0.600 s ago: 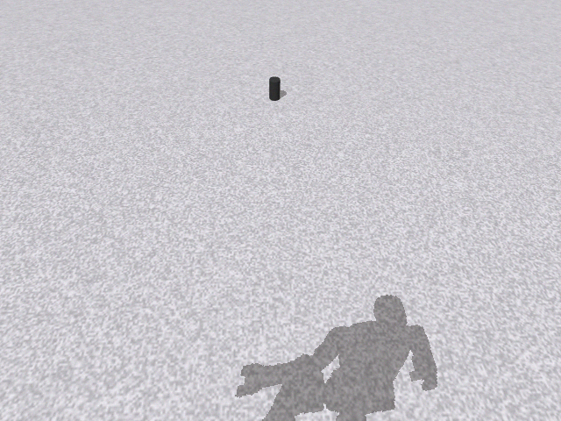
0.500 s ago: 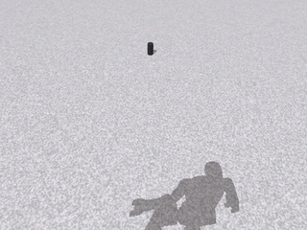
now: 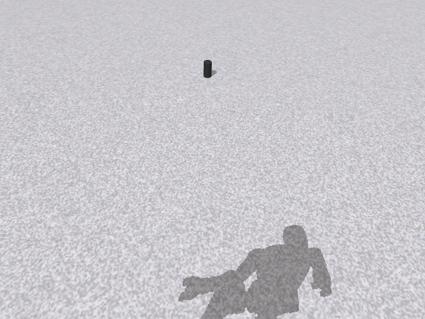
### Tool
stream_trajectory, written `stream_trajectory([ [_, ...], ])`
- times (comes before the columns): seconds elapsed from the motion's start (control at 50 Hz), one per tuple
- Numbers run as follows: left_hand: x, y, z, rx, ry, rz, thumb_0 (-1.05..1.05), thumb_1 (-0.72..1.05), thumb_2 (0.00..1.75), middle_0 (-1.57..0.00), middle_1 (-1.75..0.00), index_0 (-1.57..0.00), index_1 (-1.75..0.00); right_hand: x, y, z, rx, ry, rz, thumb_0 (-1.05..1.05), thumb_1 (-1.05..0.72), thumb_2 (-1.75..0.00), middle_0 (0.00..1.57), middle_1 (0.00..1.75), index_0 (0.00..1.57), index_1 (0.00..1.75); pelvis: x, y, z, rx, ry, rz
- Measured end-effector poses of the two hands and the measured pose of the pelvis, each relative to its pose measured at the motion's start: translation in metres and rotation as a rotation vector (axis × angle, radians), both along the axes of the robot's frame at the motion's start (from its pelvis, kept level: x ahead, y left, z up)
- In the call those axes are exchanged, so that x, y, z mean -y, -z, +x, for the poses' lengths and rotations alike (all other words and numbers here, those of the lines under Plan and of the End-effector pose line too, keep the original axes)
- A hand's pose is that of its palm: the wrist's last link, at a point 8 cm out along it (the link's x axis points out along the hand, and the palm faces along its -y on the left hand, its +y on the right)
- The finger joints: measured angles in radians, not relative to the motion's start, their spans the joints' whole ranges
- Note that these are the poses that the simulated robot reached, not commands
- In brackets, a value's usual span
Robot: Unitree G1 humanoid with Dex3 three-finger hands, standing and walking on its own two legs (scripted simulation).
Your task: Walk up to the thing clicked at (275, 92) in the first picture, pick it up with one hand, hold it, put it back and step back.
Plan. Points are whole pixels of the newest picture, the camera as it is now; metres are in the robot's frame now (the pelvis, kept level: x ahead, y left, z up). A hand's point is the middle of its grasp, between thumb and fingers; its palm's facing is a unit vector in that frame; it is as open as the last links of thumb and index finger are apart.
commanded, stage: stand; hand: left
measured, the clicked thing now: (207, 69) +2.09 -0.02 -0.72
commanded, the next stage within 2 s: walk up in 0.52 s
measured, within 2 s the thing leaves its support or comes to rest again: neither
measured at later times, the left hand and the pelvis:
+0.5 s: hand out of the picture +0.07 +0.25 -0.16, palm faces -0.03 -0.94 -0.33, open 7.4 cm; pelvis +0.00 +0.00 +0.00, yaw +0 degrees
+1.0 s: hand (120, 293) +0.20 +0.19 -0.13, palm faces -0.03 -0.91 -0.41, open 7.4 cm; pelvis +0.13 -0.09 -0.01, yaw -3 degrees
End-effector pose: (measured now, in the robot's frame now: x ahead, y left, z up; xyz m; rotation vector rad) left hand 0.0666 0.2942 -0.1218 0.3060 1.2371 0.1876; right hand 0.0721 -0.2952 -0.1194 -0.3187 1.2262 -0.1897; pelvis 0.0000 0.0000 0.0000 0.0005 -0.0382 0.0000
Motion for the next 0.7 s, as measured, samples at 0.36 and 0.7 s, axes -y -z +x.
stream_trajectory([
  [0.36,0.001,-0.001,0.000,-0.003,0.004,0.004,0.00,0.90,0.90,-0.21,-0.30,-0.21,-0.30,0.001,0.001,-0.003,-0.008,0.003,0.003,0.00,-0.90,-0.90,0.20,0.30,0.20,0.30,0.001,0.000,0.001,-0.001,0.001,0.001],
  [0.7,-0.006,-0.017,0.041,0.031,0.084,0.026,0.01,0.90,0.90,-0.21,-0.30,-0.21,-0.30,0.046,-0.009,-0.010,0.079,0.068,-0.013,0.00,-0.90,-0.90,0.21,0.30,0.21,0.30,0.021,0.004,0.022,-0.030,0.060,0.021],
])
